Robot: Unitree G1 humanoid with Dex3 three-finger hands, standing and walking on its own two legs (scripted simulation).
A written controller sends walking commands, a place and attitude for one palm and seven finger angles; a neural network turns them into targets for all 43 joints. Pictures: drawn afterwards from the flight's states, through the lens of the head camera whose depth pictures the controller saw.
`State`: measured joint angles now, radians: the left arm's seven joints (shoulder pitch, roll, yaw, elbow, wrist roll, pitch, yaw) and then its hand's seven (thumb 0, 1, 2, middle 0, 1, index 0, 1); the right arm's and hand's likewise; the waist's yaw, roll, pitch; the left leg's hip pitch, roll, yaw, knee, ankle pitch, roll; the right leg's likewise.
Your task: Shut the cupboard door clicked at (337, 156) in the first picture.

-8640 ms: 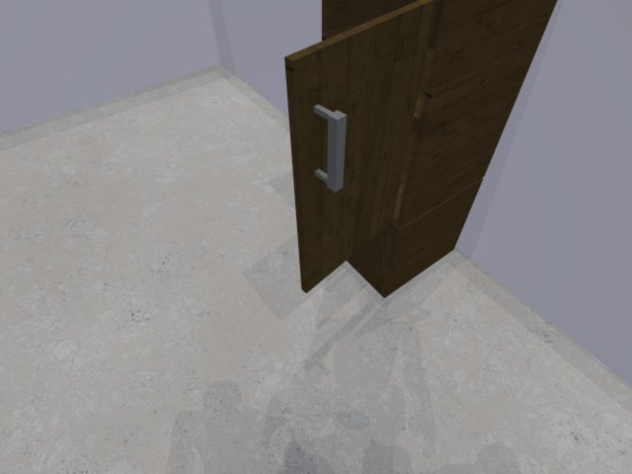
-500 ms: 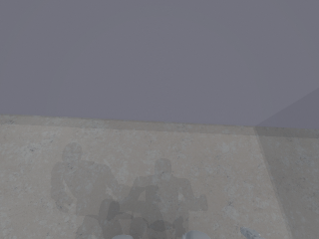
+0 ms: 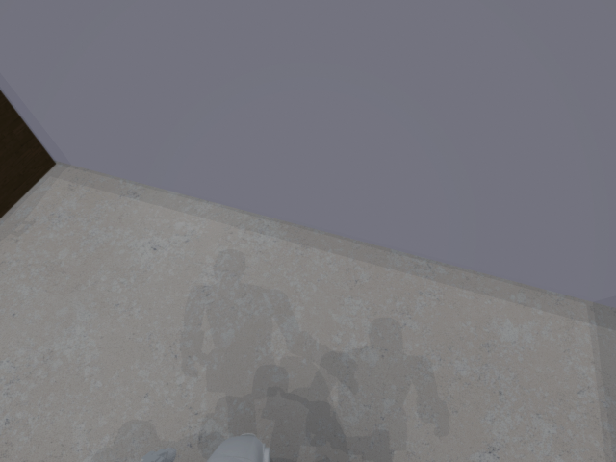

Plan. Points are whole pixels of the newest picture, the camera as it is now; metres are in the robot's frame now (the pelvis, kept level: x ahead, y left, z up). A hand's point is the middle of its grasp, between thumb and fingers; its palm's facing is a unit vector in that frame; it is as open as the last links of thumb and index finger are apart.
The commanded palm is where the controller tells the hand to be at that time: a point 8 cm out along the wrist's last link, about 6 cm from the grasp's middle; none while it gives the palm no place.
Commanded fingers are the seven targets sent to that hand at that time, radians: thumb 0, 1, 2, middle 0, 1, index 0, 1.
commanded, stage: walk to a spot facing it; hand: left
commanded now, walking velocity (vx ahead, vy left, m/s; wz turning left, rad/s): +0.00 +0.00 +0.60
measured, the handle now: out of the picture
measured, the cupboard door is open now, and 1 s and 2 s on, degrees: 98 98 98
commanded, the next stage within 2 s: none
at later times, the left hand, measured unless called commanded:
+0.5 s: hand (153, 451) +0.15 +0.23 -0.15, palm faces +0.25 -0.93 -0.26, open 7.4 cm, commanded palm none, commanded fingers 0.00 0.90 0.90 -0.20 -0.30 -0.20 -0.30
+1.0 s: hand out of the picture +0.07 +0.21 -0.19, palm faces +0.62 -0.77 -0.18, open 7.4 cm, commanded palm none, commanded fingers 0.00 0.90 0.90 -0.20 -0.30 -0.20 -0.30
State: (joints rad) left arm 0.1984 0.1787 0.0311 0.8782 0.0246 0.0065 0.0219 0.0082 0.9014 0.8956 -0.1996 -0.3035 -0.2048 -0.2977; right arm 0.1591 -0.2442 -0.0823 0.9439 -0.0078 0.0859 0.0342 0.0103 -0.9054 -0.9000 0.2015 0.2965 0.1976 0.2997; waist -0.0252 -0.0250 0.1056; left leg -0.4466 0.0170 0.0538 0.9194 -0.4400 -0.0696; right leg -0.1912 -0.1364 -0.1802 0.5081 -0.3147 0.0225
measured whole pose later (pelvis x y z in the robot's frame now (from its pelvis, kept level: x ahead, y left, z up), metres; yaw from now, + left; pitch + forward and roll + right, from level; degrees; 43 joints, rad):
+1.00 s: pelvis +0.25 +0.11 -0.03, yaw +35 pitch +0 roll +0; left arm 0.42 0.19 0.04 1.09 0.01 -0.01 -0.01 0.01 0.91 0.90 -0.20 -0.30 -0.20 -0.30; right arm 0.04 -0.22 -0.04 0.90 -0.02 -0.05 0.02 0.01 -0.91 -0.90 0.20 0.30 0.20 0.30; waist 0.04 -0.04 0.11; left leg -0.44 -0.02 0.15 0.70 -0.26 0.11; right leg -0.23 -0.18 -0.12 1.15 -0.46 0.05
